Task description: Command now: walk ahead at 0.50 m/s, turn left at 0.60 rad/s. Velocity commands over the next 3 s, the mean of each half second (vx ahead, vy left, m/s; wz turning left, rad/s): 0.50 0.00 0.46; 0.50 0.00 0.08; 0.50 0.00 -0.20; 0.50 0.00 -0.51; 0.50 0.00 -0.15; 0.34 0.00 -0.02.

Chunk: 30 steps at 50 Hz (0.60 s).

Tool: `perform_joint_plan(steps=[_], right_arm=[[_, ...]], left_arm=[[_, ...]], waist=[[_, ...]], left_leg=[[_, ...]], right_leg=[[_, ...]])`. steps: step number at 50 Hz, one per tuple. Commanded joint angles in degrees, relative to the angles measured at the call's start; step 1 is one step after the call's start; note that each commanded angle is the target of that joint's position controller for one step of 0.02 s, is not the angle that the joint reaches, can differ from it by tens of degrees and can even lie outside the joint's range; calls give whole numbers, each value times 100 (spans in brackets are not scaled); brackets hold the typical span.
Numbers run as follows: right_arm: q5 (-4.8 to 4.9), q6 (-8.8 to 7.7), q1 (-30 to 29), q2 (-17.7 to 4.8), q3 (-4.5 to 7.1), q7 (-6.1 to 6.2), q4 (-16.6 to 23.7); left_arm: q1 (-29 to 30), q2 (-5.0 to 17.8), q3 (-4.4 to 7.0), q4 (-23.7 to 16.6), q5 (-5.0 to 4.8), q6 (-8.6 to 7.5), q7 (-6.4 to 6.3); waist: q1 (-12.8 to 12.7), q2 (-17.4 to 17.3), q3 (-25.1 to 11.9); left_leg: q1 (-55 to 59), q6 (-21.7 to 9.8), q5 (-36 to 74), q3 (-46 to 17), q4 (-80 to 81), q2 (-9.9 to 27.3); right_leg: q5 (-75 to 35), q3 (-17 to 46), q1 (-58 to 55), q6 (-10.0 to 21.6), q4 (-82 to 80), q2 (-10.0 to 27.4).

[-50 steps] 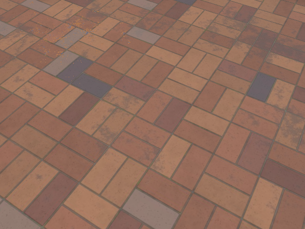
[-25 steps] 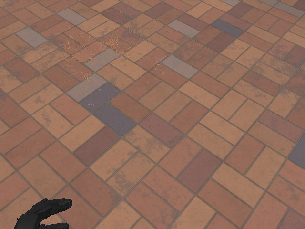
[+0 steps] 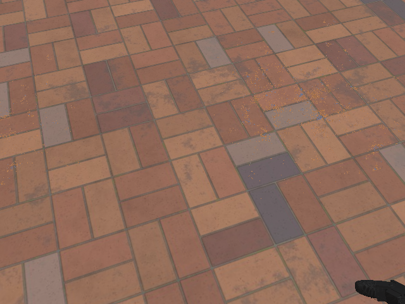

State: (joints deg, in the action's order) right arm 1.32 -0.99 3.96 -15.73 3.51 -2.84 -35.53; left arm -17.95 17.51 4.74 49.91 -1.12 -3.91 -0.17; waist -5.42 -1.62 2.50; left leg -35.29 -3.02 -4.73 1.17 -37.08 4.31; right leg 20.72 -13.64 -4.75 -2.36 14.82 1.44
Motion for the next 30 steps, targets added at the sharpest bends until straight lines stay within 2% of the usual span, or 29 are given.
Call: perform_joint_plan(steps=[1,2,3,4,5,6,7,8,9,12,14,17,20,22,25,26,27,28,29,30], right_arm=[[-23,-37,390,-738,298,-27,384],[-4,-14,1360,-1028,478,29,111],[23,50,2239,-1516,657,159,-94],[47,-33,1892,-2075,666,157,21],[12,-115,2080,-1507,513,118,136],[-31,-198,1871,-1238,420,103,60],[-18,-233,1523,-1093,365,109,81],[-38,-231,1140,-930,309,127,144],[-113,-235,928,-836,263,154,235],[-101,-273,891,-873,263,243,196],[-97,-284,1048,-929,268,315,80],[-72,-278,1331,-923,248,349,-113],[-44,-288,1678,-992,252,330,-330],[-29,-262,1827,-980,250,332,-444],[-47,-181,1841,-1016,271,353,-549],[-43,-157,1724,-1010,261,357,-535],[-75,-143,1678,-882,203,357,-504],[-184,-151,1818,-639,90,369,-380],[-43,-242,2585,-224,-21,351,-393],[10,-295,2253,-729,48,333,-450]], left_arm=[[244,1254,290,-333,-96,62,-67],[299,1171,249,-357,-98,91,-92],[157,833,113,-462,100,62,-100],[-295,94,-143,-837,249,-113,-4],[446,654,-52,-892,8,-314,70],[883,836,-6,-1044,-154,-411,101],[879,748,-37,-1011,-59,-451,62],[829,770,-7,-945,97,-437,26],[699,803,21,-924,135,-370,34],[648,600,-12,-931,197,-194,39],[984,422,-87,-1015,209,-158,48],[1595,231,-186,-1124,170,-191,116],[2033,321,-181,-1262,78,-234,189],[2171,422,-152,-1348,82,-268,237],[1902,543,-95,-1337,90,-304,271],[1491,630,-35,-1234,109,-319,253],[772,835,68,-1051,147,-335,224],[-165,1192,149,-952,214,-337,199],[-629,1436,244,-715,181,-272,242],[-649,902,99,-727,0,-253,259]], waist=[[708,739,-397],[1235,602,-879],[1519,-167,-1401],[722,-1488,-2023],[1260,-710,-2306],[1247,-501,-1453],[966,-30,-1044],[719,42,-745],[523,-111,-658],[383,-85,-535],[502,-99,-391],[807,-204,-259],[1018,-242,-81],[1047,-265,-5],[860,-451,-31],[603,-465,-237],[264,-350,-794],[-23,271,-1717],[229,2046,-2348],[10,1430,-1999]], left_leg=[[1116,-375,-634,515,208,-577],[2510,-597,-273,535,556,-816],[4289,-952,-248,-774,610,-45],[5854,-2069,-1402,-4153,1313,1308],[5893,-2007,-1968,-4703,1981,1436],[5267,-1747,-1486,-3877,2057,1280],[4408,-1561,-897,-3246,2041,1035],[3629,-1435,-272,-2716,2095,810],[3122,-1409,158,-2466,2213,678],[2417,-1462,940,-1957,2415,510],[2241,-1346,1109,-1571,2474,363],[2086,-1044,622,-1184,2451,120],[2392,-993,161,-1397,2382,341],[2903,-961,271,-1609,2128,560],[3441,-815,1087,-1801,1733,772],[3460,-707,1952,-1675,1295,625],[3237,-544,2487,-1407,384,302],[2190,-309,1258,-1118,-1285,-131],[129,132,-2384,-763,-3189,-1029],[-629,124,-2796,-1234,-3781,-793]], right_leg=[[-5759,219,20,790,1190,1427],[-5727,49,545,611,2409,1233],[-3511,38,2082,343,4261,977],[1396,837,4485,63,6091,-208],[1275,1852,5122,160,6534,-102],[692,1796,5465,282,6341,123],[213,1810,5144,305,5836,358],[-47,1811,4721,245,5353,508],[-233,1855,4328,199,5142,603],[-592,1681,4032,-52,4483,545],[-1318,1600,4052,-168,3708,500],[-2596,1501,3617,-150,2398,290],[-2890,1536,3571,-25,1833,177],[-2560,1585,3796,137,1575,150],[-1806,1487,3584,413,1377,50],[-1755,1314,2990,549,1192,-103],[-2023,1351,1860,755,1255,-19],[-2293,2454,117,1206,1539,960],[-782,5120,-1577,2066,779,2019],[505,5645,-1528,1924,301,2003]])
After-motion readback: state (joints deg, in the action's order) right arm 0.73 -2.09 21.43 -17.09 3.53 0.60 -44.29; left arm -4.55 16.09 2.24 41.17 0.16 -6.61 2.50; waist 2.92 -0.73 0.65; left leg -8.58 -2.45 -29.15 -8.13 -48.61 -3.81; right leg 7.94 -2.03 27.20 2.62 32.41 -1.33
